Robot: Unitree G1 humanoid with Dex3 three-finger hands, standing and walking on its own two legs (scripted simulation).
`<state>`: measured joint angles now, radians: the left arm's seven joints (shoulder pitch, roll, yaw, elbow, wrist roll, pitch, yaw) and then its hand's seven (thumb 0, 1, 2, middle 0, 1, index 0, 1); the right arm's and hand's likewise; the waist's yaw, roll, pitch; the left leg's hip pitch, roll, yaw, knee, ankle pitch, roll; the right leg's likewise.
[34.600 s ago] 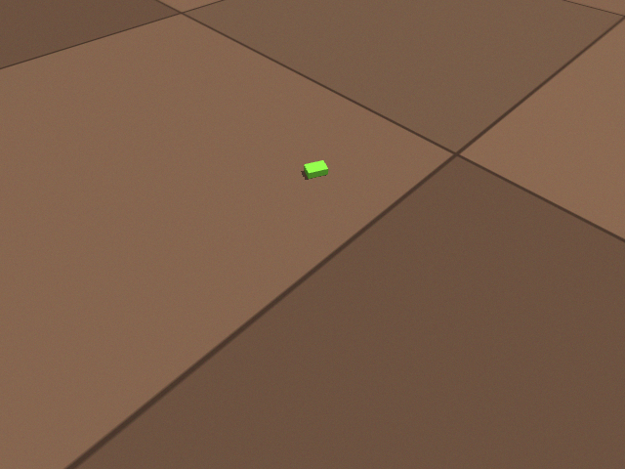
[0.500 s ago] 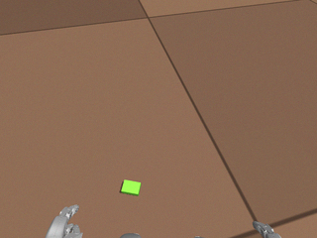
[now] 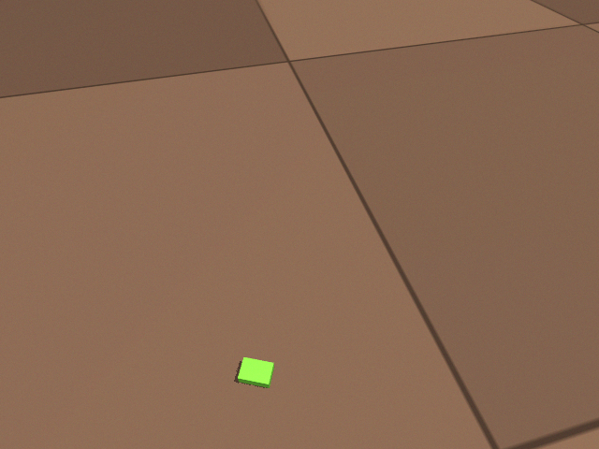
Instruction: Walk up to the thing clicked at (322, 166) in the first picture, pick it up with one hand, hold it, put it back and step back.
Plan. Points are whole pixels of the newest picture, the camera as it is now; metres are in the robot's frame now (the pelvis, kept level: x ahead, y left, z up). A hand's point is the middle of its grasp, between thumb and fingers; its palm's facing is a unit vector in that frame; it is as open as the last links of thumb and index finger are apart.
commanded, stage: stand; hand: left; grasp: from above
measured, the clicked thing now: (256, 372) +0.48 +0.19 -0.76
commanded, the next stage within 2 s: step back in 1.78 s
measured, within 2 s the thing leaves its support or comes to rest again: neither
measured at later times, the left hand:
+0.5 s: hand out of the picture +0.06 +0.23 -0.16, palm faces +0.03 -0.94 -0.33, open 7.4 cm
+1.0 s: hand out of the picture +0.08 +0.23 -0.15, palm faces +0.02 -0.94 -0.34, open 7.4 cm
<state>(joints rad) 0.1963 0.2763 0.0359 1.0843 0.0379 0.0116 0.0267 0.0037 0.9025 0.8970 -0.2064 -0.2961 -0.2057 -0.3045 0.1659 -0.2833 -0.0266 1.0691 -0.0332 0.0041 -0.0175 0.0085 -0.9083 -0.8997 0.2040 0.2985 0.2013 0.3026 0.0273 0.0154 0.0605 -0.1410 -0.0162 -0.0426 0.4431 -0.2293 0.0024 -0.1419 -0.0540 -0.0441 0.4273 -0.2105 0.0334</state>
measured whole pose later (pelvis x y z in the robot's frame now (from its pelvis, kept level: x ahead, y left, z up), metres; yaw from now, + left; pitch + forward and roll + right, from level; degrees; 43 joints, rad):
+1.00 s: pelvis +0.02 -0.01 +0.01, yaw +0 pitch -3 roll +0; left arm 0.10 0.31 0.03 1.16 0.02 0.00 0.01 0.00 0.90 0.90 -0.21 -0.30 -0.21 -0.30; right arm 0.11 -0.33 0.00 1.13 -0.02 0.00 -0.01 0.01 -0.91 -0.90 0.20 0.30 0.20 0.30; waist 0.01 0.02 0.07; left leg -0.09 0.00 -0.05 0.33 -0.19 -0.01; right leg -0.10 -0.03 -0.05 0.33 -0.18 0.02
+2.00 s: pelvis -0.02 +0.00 -0.01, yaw +0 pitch -2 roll +0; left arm 0.06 0.35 0.07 1.01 0.02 0.03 0.01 0.00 0.90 0.90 -0.21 -0.30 -0.21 -0.30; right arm 0.08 -0.40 -0.04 1.01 0.00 0.05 0.01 0.01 -0.91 -0.90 0.20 0.30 0.20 0.30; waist 0.00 0.01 0.17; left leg -0.31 -0.04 -0.04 0.74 -0.40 0.03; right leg -0.27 -0.06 -0.04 0.52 -0.22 0.01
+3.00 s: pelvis -0.23 +0.06 -0.01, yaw -2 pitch -2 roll -2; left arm 0.14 0.39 0.08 0.81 0.01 0.08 0.01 0.00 0.90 0.90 -0.21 -0.30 -0.21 -0.30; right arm 0.15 -0.35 -0.02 0.87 -0.04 0.02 0.00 0.01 -0.91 -0.90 0.21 0.30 0.20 0.30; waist 0.01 -0.05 0.17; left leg -0.27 0.00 -0.05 0.58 -0.28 0.03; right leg -0.48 0.12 0.15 1.15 -0.50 -0.01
